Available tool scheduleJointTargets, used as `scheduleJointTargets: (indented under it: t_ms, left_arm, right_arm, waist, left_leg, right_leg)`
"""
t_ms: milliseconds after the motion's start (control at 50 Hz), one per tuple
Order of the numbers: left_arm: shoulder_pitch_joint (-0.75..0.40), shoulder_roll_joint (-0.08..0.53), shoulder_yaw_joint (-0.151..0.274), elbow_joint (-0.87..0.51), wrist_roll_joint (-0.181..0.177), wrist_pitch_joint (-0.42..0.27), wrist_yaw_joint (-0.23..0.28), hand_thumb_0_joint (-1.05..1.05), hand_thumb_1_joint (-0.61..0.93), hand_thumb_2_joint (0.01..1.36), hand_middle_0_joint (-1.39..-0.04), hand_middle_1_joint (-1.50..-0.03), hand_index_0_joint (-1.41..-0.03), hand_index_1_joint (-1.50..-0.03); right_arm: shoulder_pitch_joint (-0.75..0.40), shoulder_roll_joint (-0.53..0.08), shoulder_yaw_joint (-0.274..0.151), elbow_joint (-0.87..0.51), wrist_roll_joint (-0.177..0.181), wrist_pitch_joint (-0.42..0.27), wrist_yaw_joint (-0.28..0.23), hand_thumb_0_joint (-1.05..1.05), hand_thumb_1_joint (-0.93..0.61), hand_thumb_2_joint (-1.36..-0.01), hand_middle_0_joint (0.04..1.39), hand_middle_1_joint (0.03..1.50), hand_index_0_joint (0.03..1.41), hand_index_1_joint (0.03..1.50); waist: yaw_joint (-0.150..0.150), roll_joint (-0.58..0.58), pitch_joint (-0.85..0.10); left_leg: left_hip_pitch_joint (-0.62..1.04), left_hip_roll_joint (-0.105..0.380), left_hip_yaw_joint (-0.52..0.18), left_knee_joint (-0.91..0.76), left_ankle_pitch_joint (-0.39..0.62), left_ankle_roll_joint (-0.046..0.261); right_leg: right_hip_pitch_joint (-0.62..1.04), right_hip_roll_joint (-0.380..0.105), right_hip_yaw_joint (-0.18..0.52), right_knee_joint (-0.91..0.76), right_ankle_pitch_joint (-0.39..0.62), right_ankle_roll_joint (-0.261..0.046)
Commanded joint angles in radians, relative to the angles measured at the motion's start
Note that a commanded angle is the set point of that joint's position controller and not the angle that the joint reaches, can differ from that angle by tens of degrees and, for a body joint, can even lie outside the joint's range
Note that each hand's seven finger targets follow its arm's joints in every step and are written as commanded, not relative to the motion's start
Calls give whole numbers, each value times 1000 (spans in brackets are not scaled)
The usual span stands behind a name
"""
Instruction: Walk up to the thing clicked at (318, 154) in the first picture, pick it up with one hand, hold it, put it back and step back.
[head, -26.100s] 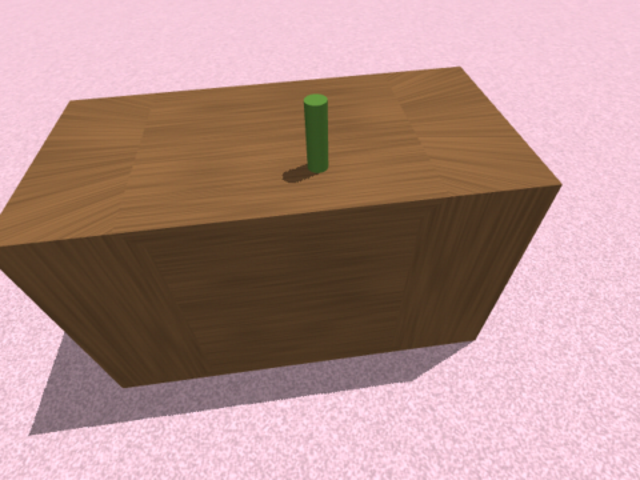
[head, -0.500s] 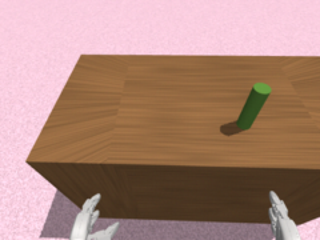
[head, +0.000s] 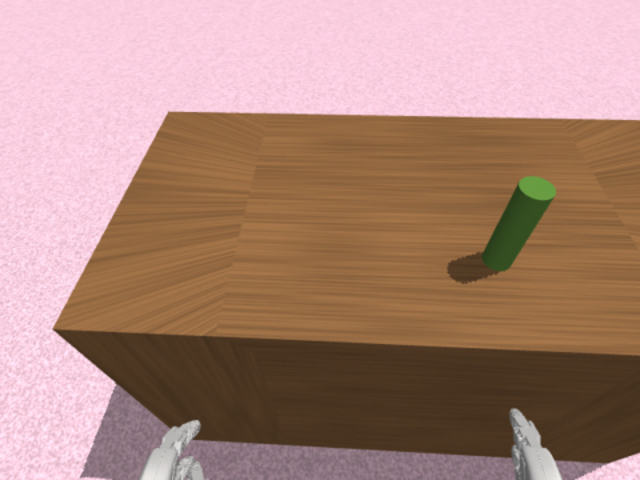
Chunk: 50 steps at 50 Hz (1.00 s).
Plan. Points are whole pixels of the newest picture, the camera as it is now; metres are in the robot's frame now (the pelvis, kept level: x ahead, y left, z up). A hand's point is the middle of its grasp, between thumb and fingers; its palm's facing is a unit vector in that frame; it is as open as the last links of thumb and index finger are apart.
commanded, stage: home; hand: right
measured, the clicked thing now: (514, 227) +0.49 -0.25 +0.01
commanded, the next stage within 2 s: stand in 2.00 s
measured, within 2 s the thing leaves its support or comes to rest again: neither
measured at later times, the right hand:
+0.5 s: hand out of the picture +0.05 -0.27 -0.13, palm faces -0.05 +0.91 -0.41, open 17.6 cm
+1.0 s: hand out of the picture +0.03 -0.25 -0.14, palm faces -0.08 +0.93 -0.37, open 17.5 cm
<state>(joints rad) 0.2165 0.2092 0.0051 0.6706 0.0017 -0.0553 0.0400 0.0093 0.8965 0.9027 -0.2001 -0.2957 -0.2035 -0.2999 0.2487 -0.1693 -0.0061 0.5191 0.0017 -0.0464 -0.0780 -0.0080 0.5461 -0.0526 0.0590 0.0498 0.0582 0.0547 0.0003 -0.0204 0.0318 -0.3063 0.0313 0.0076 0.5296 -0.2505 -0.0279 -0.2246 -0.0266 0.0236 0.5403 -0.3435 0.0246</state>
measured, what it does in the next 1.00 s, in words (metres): stands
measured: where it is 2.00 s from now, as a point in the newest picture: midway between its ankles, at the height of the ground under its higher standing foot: outside the picture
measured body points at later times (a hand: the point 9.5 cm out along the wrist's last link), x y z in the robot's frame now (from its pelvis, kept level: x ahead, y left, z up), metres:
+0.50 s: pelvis -0.02 +0.00 +0.01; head -0.03 +0.01 +0.46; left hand +0.04 +0.31 -0.13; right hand +0.05 -0.31 -0.11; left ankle +0.02 +0.14 -0.73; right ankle -0.04 -0.13 -0.73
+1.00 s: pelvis -0.03 +0.00 +0.01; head -0.02 +0.01 +0.46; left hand +0.00 +0.31 -0.13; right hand +0.04 -0.30 -0.12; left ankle +0.02 +0.14 -0.73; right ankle -0.04 -0.13 -0.73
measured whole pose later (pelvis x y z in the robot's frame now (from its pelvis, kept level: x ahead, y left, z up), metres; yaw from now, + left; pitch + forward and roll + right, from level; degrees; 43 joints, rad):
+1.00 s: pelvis -0.03 +0.00 +0.01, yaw +1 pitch -3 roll -1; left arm 0.19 0.36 0.00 1.13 0.02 0.01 -0.02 0.00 0.90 0.90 -0.20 -0.29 -0.20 -0.30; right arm 0.15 -0.36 0.03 1.10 -0.02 0.00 0.01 0.00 0.55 -0.05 0.06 0.05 0.06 0.05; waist 0.01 -0.01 0.05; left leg -0.21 0.04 -0.01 0.40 -0.14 -0.03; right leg -0.11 -0.01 0.01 0.37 -0.22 0.02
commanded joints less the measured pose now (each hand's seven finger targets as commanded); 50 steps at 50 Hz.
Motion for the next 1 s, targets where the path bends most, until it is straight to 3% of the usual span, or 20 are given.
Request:
scheduleJointTargets:
  t_ms: [0,20,40,80,120,160,220,240,340,380,540,600,700,820,900,980]
  left_arm:
    - [-54,121,43,-139,-5,-45,18,0,897,902,-201,-299,-200,-300]
    - [-47,115,41,-136,-2,-42,19,0,897,902,-201,-300,-200,-300]
    - [-3,291,81,-24,58,-15,2,0,897,902,-201,-301,-200,-301]
    - [15,278,78,-2,52,6,-9,0,897,901,-201,-298,-200,-299]
    - [-4,266,74,12,40,13,-16,0,897,902,-201,-299,-200,-300]
    - [-24,273,62,51,35,18,-25,0,897,901,-201,-299,-200,-299]
    - [-37,291,56,102,36,24,-30,0,897,902,-201,-299,-200,-300]
    - [-44,295,53,119,36,26,-32,0,897,901,-201,-298,-200,-299]
    - [-54,319,44,200,31,40,-39,0,897,901,-201,-297,-200,-298]
    - [-54,331,42,229,30,41,-41,0,897,901,-201,-298,-200,-299]
    - [-66,370,34,324,23,39,-42,0,897,901,-201,-298,-200,-299]
    - [-59,373,32,348,22,42,-41,0,897,901,-201,-298,-200,-299]
    - [-55,370,30,372,21,41,-42,0,897,901,-201,-297,-200,-298]
    - [-51,362,33,393,19,43,-43,0,897,901,-201,-297,-200,-298]
    - [-51,360,33,399,20,42,-40,0,897,901,-201,-297,-200,-298]
    - [-68,361,32,399,18,38,-37,0,897,901,-201,-298,-200,-299]
  right_arm:
    - [-121,-153,-78,-205,-1,-61,-25,0,589,-30,48,46,48,46]
    - [-93,-120,-53,-169,-3,-56,-25,0,580,-36,49,47,49,47]
    - [27,-368,-100,33,-60,-42,3,0,595,-26,47,44,47,44]
    - [9,-348,-96,67,-52,-27,23,0,556,-50,52,51,52,51]
    - [-9,-309,-77,94,-40,-31,38,0,589,-30,48,46,48,46]
    - [-50,-302,-56,142,-32,-29,49,0,600,-24,47,44,47,44]
    - [-91,-320,-48,207,-35,-18,57,0,611,-7,44,39,44,39]
    - [-97,-333,-45,231,-33,-17,60,0,611,-12,45,40,45,40]
    - [-121,-374,-37,332,-29,-4,64,0,611,-17,46,42,46,42]
    - [-124,-390,-33,361,-28,-2,64,0,611,-15,46,41,46,41]
    - [-121,-417,-17,458,-20,6,64,0,600,-25,48,44,48,44]
    - [-126,-427,-15,477,-21,12,65,0,592,-29,48,45,48,45]
    - [-122,-422,-13,502,-18,16,66,0,567,-44,51,50,51,50]
    - [-127,-424,-15,516,-18,19,64,0,576,-39,50,48,50,48]
    - [-136,-413,-16,519,-15,18,65,0,571,-42,51,49,51,49]
    - [-132,-407,-13,525,-13,16,66,0,588,-32,49,46,49,46]
  waist:
    - [-6,45,-218]
    - [-1,40,-233]
    - [-9,-6,-241]
    - [6,-10,-248]
    - [9,1,-234]
    - [10,14,-141]
    - [11,6,-49]
    - [9,5,-34]
    - [11,44,9]
    - [10,47,-5]
    - [3,29,-10]
    - [5,34,19]
    - [2,17,32]
    - [4,45,33]
    - [4,36,10]
    - [-1,18,-16]
  left_leg:
    - [174,-25,52,-32,287,25]
    - [191,-23,46,-28,326,26]
    - [220,92,-44,41,524,63]
    - [214,97,-42,47,498,85]
    - [178,91,-35,36,476,79]
    - [125,83,-38,-9,344,70]
    - [88,77,-43,-49,209,68]
    - [97,77,-52,-53,214,66]
    - [82,86,-84,-138,75,57]
    - [83,87,-95,-164,34,57]
    - [133,91,-100,-196,23,52]
    - [107,88,-112,-220,-45,51]
    - [125,85,-110,-214,-55,49]
    - [96,92,-129,-249,-107,49]
    - [108,93,-126,-241,-71,50]
    - [139,90,-108,-217,41,49]
  right_leg:
    - [0,30,-59,-60,341,-19]
    - [4,34,-64,-50,378,-17]
    - [5,-48,12,1,486,-30]
    - [27,-53,22,-16,449,-37]
    - [44,-58,26,-13,442,-39]
    - [20,-54,31,-59,334,-42]
    - [-14,-55,45,-115,215,-46]
    - [-18,-57,52,-128,210,-52]
    - [4,-51,60,-182,82,-55]
    - [30,-51,61,-199,80,-55]
    - [52,-68,72,-241,104,-51]
    - [39,-63,69,-255,66,-48]
    - [6,-70,79,-280,23,-49]
    - [26,-61,65,-263,41,-46]
    - [39,-69,67,-260,69,-48]
    - [56,-82,71,-264,131,-46]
